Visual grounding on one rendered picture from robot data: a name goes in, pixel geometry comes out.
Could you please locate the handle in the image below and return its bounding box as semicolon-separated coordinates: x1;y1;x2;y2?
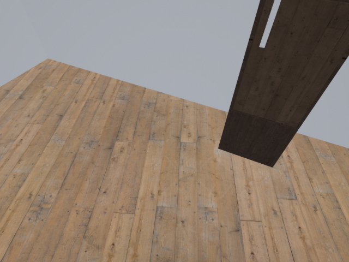
259;0;281;48

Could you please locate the cupboard door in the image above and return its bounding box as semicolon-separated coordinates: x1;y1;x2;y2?
233;0;349;127

